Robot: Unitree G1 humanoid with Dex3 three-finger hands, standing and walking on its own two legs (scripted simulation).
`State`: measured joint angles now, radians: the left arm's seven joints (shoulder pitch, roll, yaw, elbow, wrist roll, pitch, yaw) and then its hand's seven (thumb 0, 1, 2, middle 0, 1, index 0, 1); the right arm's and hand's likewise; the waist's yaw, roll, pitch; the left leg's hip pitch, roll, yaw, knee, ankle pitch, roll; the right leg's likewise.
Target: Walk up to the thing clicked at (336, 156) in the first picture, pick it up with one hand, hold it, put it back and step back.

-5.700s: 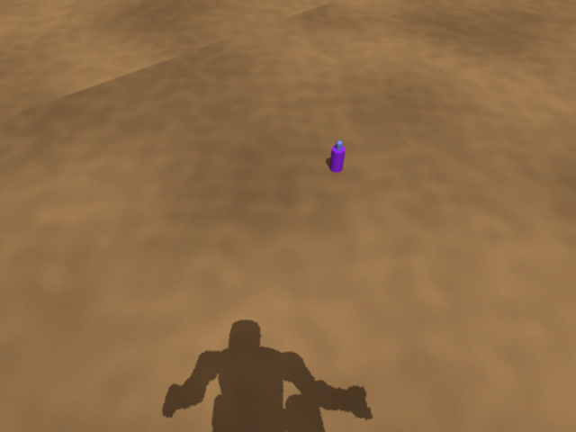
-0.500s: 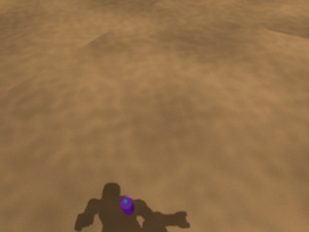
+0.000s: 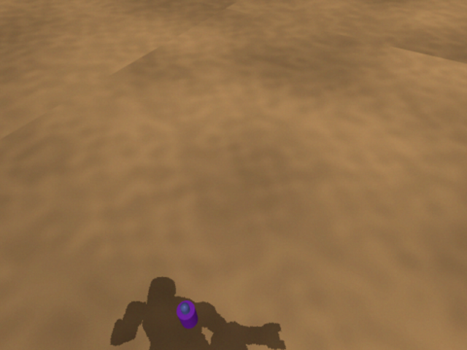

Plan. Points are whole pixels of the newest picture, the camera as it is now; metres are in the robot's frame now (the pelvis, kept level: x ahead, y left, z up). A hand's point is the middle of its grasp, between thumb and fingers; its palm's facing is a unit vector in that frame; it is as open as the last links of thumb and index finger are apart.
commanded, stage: walk up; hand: left
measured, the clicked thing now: (187, 313) +0.37 +0.19 -0.69
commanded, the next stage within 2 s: stand in 0.10 s
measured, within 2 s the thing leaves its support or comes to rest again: neither
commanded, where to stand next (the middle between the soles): +0.03 -0.01 m, yaw -1 degrees
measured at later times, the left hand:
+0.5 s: hand out of the picture +0.08 +0.25 -0.16, palm faces -0.02 -0.94 -0.34, open 7.4 cm
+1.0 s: hand out of the picture +0.07 +0.25 -0.16, palm faces -0.02 -0.94 -0.34, open 7.4 cm
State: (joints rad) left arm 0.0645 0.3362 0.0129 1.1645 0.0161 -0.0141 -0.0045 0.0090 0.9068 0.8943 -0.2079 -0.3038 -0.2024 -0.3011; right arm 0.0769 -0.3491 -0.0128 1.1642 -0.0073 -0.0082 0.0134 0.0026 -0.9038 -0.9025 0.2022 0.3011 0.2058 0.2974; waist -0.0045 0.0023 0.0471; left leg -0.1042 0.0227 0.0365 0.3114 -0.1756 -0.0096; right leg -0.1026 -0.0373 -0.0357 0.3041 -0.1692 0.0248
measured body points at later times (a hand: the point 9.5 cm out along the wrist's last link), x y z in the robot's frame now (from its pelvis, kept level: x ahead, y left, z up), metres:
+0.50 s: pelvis +0.00 +0.00 +0.00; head +0.01 +0.00 +0.45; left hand +0.08 +0.30 -0.13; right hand +0.08 -0.30 -0.13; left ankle +0.00 +0.12 -0.75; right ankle +0.00 -0.13 -0.75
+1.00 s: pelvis +0.00 -0.01 +0.00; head +0.01 -0.01 +0.45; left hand +0.07 +0.30 -0.13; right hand +0.08 -0.31 -0.13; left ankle +0.00 +0.12 -0.75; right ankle +0.00 -0.13 -0.75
